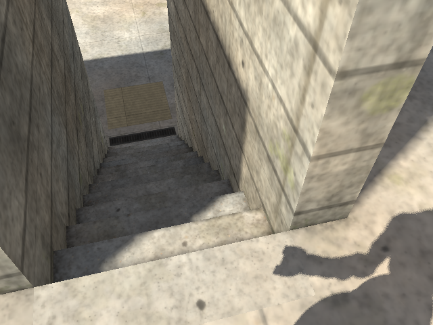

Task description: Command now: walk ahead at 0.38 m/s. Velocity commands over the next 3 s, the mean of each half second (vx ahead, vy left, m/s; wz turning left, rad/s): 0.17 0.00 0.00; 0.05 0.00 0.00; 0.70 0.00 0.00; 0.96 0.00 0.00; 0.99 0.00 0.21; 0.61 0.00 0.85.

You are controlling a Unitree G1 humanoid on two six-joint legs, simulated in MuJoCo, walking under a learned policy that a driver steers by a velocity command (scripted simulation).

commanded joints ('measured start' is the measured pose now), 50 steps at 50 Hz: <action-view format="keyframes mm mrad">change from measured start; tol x32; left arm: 1 49 1 -12 -25 19 1 -13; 50 -24 72 -15 196 -3 91 24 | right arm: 1 -101 -163 -27 -80 8 -18 -33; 50 -20 -232 -26 36 29 105 -66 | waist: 1 64 87 -65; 11 54 -261 -463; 50 3 208 73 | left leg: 1 -146 171 -28 -96 723 119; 9 66 141 -54 369 509 4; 11 -279 -10 -137 903 -535 -90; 12 -310 35 -200 954 -557 -93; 22 39 86 -37 221 -46 -67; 27 -294 161 -146 -3 -353 -14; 46 -140 113 -77 47 43 -39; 50 -93 349 -429 -195 -736 137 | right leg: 1 237 44 -73 -283 297 24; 8 398 104 -44 -534 405 -38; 11 894 -307 413 -476 1237 -359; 15 383 -163 255 -668 320 -230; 23 198 -25 137 -764 -407 -68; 42 499 66 12 -541 185 -3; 50 133 133 -106 -283 -246 -2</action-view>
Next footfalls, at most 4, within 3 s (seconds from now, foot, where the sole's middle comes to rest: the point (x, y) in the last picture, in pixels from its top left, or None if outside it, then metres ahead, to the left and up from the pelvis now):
0.18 right None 0.33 -0.11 -0.78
0.46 left None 0.24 0.12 -0.78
1.24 right None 0.41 -0.16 -0.78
1.84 left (161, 257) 0.80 0.18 -0.99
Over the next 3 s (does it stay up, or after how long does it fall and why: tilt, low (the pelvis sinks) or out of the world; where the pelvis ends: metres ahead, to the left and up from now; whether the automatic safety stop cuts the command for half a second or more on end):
stays up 1.56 0.23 -0.89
